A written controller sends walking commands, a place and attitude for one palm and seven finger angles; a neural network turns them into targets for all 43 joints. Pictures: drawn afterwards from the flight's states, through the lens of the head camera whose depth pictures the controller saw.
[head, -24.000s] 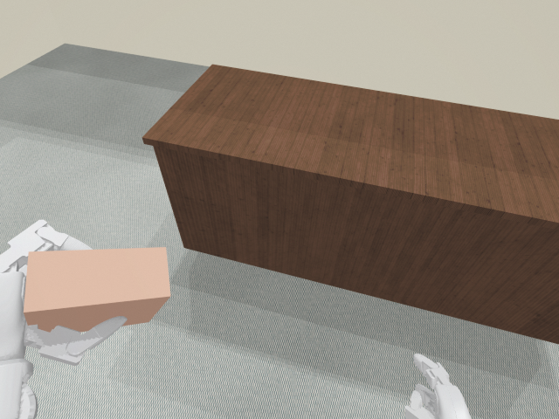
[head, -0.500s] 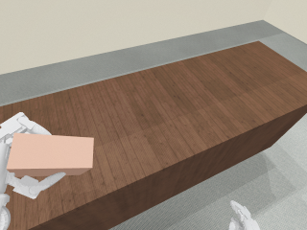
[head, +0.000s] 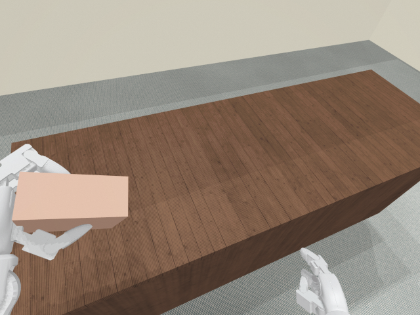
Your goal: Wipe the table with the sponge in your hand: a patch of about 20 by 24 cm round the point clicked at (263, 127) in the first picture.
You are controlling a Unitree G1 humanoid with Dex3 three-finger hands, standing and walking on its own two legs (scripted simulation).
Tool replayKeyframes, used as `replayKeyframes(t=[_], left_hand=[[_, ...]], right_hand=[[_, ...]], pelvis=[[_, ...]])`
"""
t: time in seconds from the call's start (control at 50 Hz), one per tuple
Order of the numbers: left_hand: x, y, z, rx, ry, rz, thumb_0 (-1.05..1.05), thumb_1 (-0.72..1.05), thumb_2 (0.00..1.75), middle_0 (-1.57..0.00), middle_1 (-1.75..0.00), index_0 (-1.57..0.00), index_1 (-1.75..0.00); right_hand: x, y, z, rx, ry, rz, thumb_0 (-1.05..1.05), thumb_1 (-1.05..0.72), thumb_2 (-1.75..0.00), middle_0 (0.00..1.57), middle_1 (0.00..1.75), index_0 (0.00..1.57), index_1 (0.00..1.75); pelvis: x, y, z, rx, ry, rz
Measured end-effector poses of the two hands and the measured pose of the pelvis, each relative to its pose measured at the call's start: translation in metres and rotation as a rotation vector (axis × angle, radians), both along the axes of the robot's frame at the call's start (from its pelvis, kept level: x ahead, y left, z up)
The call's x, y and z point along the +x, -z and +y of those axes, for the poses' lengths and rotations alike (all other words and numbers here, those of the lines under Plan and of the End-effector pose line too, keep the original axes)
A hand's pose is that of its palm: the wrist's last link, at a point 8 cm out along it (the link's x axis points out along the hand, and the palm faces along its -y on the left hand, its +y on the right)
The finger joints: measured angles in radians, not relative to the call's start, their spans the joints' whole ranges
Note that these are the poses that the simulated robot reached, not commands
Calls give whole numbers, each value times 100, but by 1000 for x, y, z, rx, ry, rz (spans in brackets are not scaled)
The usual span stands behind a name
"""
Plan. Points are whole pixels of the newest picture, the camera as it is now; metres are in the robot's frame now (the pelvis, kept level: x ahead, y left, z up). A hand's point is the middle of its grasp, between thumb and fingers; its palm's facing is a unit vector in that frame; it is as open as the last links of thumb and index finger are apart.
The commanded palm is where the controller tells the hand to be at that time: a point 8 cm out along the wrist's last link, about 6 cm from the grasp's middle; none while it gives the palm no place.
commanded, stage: come to a stop and stand still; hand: left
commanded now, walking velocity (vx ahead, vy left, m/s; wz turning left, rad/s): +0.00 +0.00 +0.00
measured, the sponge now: (90, 205) +0.23 +0.21 +0.13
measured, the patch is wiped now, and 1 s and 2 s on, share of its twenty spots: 0.00 0.00 0.00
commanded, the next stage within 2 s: look again from close up in 0.20 s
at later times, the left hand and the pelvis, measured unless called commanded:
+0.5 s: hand (56, 213) +0.21 +0.24 +0.15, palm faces +0.34 -0.85 -0.40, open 10.0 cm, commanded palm +0.15 +0.28 +0.17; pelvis -0.01 +0.00 +0.00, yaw +0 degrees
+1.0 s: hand (45, 177) +0.24 +0.26 +0.19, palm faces +0.44 -0.79 -0.42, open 10.0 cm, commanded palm +0.15 +0.26 +0.17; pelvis -0.01 -0.02 +0.00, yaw -1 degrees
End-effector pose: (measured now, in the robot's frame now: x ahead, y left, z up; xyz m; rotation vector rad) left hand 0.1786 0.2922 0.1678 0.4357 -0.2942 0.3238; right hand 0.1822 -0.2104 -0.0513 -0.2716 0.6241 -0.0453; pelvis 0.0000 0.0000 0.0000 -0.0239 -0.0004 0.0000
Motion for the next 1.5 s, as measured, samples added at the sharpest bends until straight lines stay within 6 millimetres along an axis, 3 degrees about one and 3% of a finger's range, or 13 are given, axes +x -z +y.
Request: replayKeyframes(t=[0.18,0.38,0.62,0.86,0.92,0.96,1.0,1.1,1.18,1.32,1.42,1.5], left_hand=[[-2,2,1,10,15,19,0,-49,102,-78,-133,-75,-135],[-7,0,-5,40,26,34,0,-49,102,-78,-133,-75,-135],[-11,6,-17,0,3,50,0,-49,102,-78,-134,-75,-135],[-9,3,-28,-4,-3,59,0,-49,102,-78,-134,-75,-135],[6,-19,-10,162,-6,-18,0,-49,102,-78,-133,-75,-135],[14,-29,3,142,-47,-67,0,-49,102,-78,-133,-75,-135],[16,-31,2,110,-54,-88,0,-49,102,-78,-133,-75,-135],[11,-10,-27,56,73,-9,0,-49,102,-78,-134,-75,-135],[9,8,-28,47,114,58,0,-49,102,-78,-134,-75,-135],[7,-2,-3,58,42,-6,0,-49,102,-78,-134,-75,-135],[5,-9,-1,39,37,-60,0,-49,102,-78,-134,-75,-135],[6,-2,1,12,36,-34,0,-49,102,-77,-134,-75,-135]], right_hand=[[-21,12,5,13,24,61,1,-90,-90,21,30,20,30],[-37,18,-7,11,56,90,1,-90,-90,21,30,20,30],[-28,11,-27,-4,66,46,1,-90,-90,20,30,20,30],[-19,8,-34,6,60,26,1,-90,-90,20,30,20,30],[-22,13,-31,-5,1,53,1,-90,-90,20,30,20,29],[-23,16,-30,18,-7,59,1,-90,-90,20,30,20,30],[-26,17,-30,46,9,47,1,-90,-90,20,30,20,30],[-35,19,-31,60,71,46,1,-90,-90,20,30,20,30],[-40,20,-31,25,86,87,1,-90,-90,20,30,20,30],[-28,16,-21,-10,44,86,1,-90,-90,20,30,20,30],[-11,9,-9,-2,16,43,1,-90,-90,20,30,20,30],[0,4,0,9,7,13,1,-90,-90,20,30,20,30]], pelvis=[[-5,0,6,-1,-1,-2],[-9,0,2,-2,-3,-3],[-9,0,-10,-2,-2,-4],[-7,-1,-20,-1,-2,3],[-13,1,-25,-2,-17,14],[-14,2,-26,-1,-6,13],[-13,2,-23,-1,11,12],[-6,2,-15,2,31,14],[-3,2,-12,3,20,13],[0,3,-7,-1,2,6],[2,2,-1,-2,4,6],[2,2,3,-4,7,6]])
